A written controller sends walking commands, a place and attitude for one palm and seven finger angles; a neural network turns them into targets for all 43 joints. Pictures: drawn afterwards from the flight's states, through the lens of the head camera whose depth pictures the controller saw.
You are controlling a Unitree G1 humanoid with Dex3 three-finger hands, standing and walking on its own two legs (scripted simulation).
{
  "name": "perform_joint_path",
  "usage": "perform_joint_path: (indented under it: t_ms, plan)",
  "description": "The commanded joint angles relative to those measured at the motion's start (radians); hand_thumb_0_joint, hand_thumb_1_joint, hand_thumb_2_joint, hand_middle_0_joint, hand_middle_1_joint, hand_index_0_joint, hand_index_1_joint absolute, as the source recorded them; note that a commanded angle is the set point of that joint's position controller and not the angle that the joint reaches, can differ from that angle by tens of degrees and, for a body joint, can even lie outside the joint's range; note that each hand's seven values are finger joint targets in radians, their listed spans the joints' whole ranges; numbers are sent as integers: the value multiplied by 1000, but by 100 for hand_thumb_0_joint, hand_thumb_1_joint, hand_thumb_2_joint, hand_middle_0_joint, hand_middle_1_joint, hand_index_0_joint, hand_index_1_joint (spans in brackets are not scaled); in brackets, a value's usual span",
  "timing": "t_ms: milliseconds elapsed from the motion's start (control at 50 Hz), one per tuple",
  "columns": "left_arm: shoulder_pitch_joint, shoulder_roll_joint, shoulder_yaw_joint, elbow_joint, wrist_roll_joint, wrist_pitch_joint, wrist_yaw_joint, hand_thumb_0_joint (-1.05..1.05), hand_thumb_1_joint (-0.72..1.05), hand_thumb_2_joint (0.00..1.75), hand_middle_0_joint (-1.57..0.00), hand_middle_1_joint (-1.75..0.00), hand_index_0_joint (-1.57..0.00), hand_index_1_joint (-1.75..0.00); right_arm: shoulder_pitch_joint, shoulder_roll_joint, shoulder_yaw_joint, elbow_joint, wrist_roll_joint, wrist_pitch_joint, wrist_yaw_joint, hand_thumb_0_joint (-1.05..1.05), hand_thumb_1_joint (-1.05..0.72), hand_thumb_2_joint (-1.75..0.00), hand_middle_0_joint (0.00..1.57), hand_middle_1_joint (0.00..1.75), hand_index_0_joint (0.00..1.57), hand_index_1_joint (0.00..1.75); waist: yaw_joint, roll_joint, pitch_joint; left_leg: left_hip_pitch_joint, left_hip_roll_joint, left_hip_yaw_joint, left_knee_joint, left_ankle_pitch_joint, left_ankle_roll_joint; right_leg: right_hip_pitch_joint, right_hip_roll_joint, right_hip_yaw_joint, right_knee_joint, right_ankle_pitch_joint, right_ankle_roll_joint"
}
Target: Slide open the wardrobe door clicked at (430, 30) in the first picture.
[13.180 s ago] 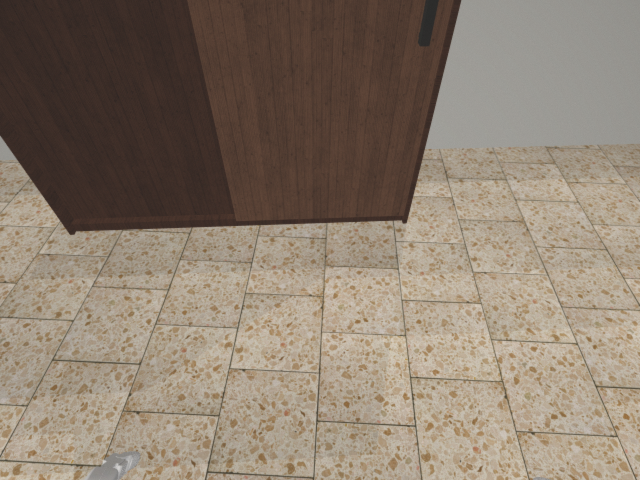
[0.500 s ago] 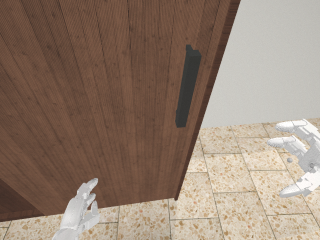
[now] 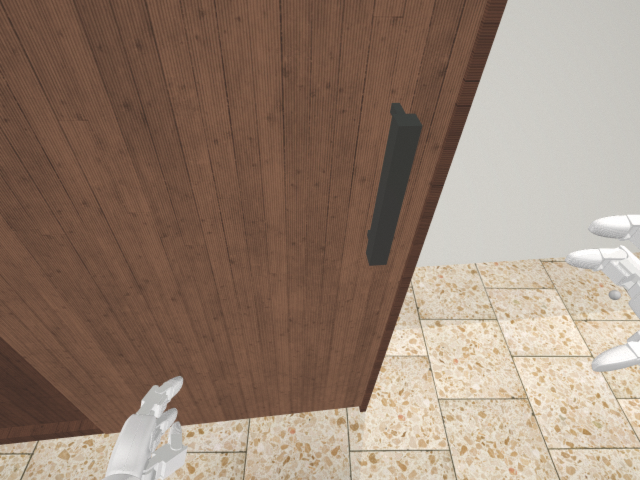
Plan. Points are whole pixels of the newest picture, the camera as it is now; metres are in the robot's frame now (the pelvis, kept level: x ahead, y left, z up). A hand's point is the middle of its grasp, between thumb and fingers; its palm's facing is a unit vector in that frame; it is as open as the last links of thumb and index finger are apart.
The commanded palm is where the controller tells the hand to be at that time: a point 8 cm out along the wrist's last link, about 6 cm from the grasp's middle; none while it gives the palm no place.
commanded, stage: raise the hand with hooked fingers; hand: right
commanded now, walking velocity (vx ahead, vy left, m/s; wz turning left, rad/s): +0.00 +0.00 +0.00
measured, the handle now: (385, 190) +0.45 -0.07 +0.15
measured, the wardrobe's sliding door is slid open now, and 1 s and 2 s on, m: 0.00 0.00 0.00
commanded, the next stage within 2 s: move the hooked fingers beside the handle in 0.18 s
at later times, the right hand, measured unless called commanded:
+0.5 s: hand (595, 296) +0.28 -0.27 +0.16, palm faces -0.07 +0.99 -0.10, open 14.0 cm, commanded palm +0.25 -0.31 +0.18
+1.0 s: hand (535, 262) +0.32 -0.22 +0.16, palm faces -0.08 +0.99 -0.07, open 14.0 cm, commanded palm +0.30 -0.26 +0.17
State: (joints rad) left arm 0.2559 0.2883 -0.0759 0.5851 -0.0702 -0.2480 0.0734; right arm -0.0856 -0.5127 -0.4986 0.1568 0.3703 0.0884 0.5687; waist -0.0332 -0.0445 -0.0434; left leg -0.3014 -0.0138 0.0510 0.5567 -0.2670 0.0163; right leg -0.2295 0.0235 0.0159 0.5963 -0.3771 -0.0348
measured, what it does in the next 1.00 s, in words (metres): stands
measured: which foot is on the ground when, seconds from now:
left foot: down 0.00-1.00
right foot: down 0.00-1.00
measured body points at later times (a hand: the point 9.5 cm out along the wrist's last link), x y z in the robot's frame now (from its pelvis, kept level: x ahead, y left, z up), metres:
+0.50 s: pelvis -0.01 +0.00 +0.00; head -0.01 +0.01 +0.45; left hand +0.18 +0.22 -0.07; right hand +0.27 -0.32 +0.17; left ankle +0.02 +0.11 -0.73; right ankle -0.04 -0.10 -0.73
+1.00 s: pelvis +0.00 +0.00 +0.00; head -0.01 +0.02 +0.45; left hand +0.17 +0.23 -0.08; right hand +0.32 -0.27 +0.17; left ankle +0.02 +0.11 -0.73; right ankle -0.04 -0.10 -0.73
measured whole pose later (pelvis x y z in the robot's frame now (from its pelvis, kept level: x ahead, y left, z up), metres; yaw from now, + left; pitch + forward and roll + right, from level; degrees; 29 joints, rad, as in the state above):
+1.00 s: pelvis +0.00 +0.00 +0.00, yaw -1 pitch +1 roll +1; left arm 0.25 0.27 -0.08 0.62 -0.07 -0.21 0.10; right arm -0.26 -0.40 -0.31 0.22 0.28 0.13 0.41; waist -0.02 -0.05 -0.03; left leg -0.32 0.01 0.05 0.56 -0.26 0.01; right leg -0.24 0.04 0.02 0.58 -0.36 -0.04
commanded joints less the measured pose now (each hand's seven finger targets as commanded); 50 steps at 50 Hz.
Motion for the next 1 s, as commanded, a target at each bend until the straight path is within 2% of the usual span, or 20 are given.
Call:
perform_joint_path:
  t_ms: [0,80,100,160,200,280,320,380,480,500,520,560,580,600,680,700,740,800,880,980]
  plan:
    - [-114,112,50,-170,-6,-57,18,0,90,90,-20,-30,-20,-30,-290,-271,-47,-182,-8,-17,-22,0,50,-30,30,120,30,120,-1,-115,-111,81,27,-19,-64,196,16,-9,-28,29,-96,302,12]
    - [-109,112,50,-179,-2,-67,25,0,90,90,-20,-30,-20,-30,-306,-309,-76,-265,-8,-35,-10,0,50,-30,30,120,30,120,0,-49,-240,140,18,-6,-45,269,9,43,-25,47,-85,377,5]
    - [-109,111,47,-173,3,-67,24,0,90,90,-20,-30,-20,-30,-281,-314,-82,-264,-1,-45,-6,0,50,-30,30,120,30,120,-2,-18,-235,151,15,-10,-49,287,9,36,-28,44,-79,388,4]
    - [-111,111,46,-157,3,-67,26,0,90,90,-20,-30,-20,-30,-259,-323,-129,-205,23,-64,0,0,50,-30,30,120,30,120,-6,-1,-210,139,16,-5,-49,277,7,13,-24,45,-82,362,5]
    - [-111,117,47,-148,2,-61,23,0,90,90,-20,-30,-20,-30,-232,-332,-138,-145,23,-52,0,0,50,-30,30,120,30,120,-13,-6,-163,122,19,-13,-60,247,10,-16,-24,39,-81,334,6]
    - [-120,116,43,-150,-7,-55,25,0,90,90,-20,-30,-20,-30,-308,-257,-36,-111,10,-18,9,0,50,-30,30,120,30,120,13,-48,-107,56,24,-7,-61,188,9,-19,-25,44,-93,282,9]
    - [-120,120,46,-154,-7,-52,26,0,90,90,-20,-30,-20,-30,-347,-253,-13,-137,3,-16,11,0,50,-30,30,120,30,120,19,-39,-134,70,26,-21,-62,189,9,-14,-27,43,-83,282,6]
    - [-120,111,46,-163,-3,-61,29,0,90,90,-20,-30,-20,-30,-391,-266,-15,-215,-1,-45,3,0,50,-30,30,120,30,120,14,-51,-223,98,23,-10,-45,214,12,33,-25,56,-80,324,7]
    - [-111,105,44,-140,1,-59,35,0,90,90,-20,-30,-20,-30,-411,-249,-20,-179,-3,-75,-38,0,50,-30,30,120,30,120,16,-41,-190,75,22,1,-48,188,14,24,-30,62,-94,306,17]
    - [-110,110,47,-136,2,-58,32,0,90,90,-20,-30,-20,-30,-396,-273,-42,-182,-6,-74,-49,0,50,-30,30,120,30,120,4,-31,-201,100,21,-2,-49,202,16,18,-31,58,-91,325,18]
    - [-120,103,43,-144,2,-57,30,0,90,90,-20,-30,-20,-30,-391,-251,-30,-182,-10,-66,-57,0,50,-30,30,120,30,120,-1,-63,-197,98,26,-1,-44,208,18,17,-29,56,-98,330,21]
    - [-116,103,45,-144,0,-54,28,0,90,90,-20,-30,-20,-30,-374,-234,-16,-154,-25,-45,-74,0,50,-30,30,120,30,120,-2,-71,-175,83,29,9,-39,203,18,9,-32,58,-108,335,30]
    - [-117,99,43,-147,-1,-52,27,0,90,90,-20,-30,-20,-30,-369,-200,12,-144,-29,-34,-79,0,50,-30,30,120,30,120,0,-78,-161,72,31,11,-37,200,19,8,-33,58,-112,338,32]
    - [-113,104,47,-146,-2,-48,24,0,90,90,-20,-30,-20,-30,-354,-205,12,-134,-34,-24,-85,0,50,-30,30,120,30,120,-3,-29,-157,84,29,8,-42,209,18,-2,-37,55,-108,344,28]
    - [-118,101,47,-160,-3,-46,25,0,90,90,-20,-30,-20,-30,-410,-169,48,-186,-35,-16,-96,0,50,-30,30,120,30,120,7,-35,-200,80,31,8,-33,214,15,23,-35,58,-106,348,28]
    - [-116,103,49,-156,1,-43,23,0,90,90,-20,-30,-20,-30,-384,-184,34,-184,-32,-19,-100,0,50,-30,30,120,30,120,4,-2,-203,96,29,2,-36,232,15,16,-38,52,-98,360,24]
    - [-119,98,49,-158,1,-43,25,0,90,90,-20,-30,-20,-30,-418,-172,39,-224,-29,-34,-106,0,50,-30,30,120,30,120,7,-22,-240,108,31,0,-30,251,14,34,-33,48,-95,375,24]
    - [-110,97,50,-145,1,-39,28,0,90,90,-20,-30,-20,-30,-433,-160,54,-214,-37,-43,-124,0,50,-30,30,120,30,120,11,-11,-219,89,29,2,-35,239,12,35,-39,48,-96,369,26]
    - [-99,100,50,-125,-5,-30,39,0,90,90,-20,-30,-20,-30,-515,-130,99,-143,-59,-29,-151,0,50,-30,30,120,30,120,33,-30,-162,46,32,7,-43,178,12,19,-37,54,-114,305,29]
    - [-104,94,51,-131,-3,-26,41,0,90,90,-20,-30,-20,-30,-558,-107,128,-162,-71,-30,-167,0,50,-30,30,120,30,120,27,-38,-236,85,39,2,-34,222,15,50,-33,51,-106,349,29]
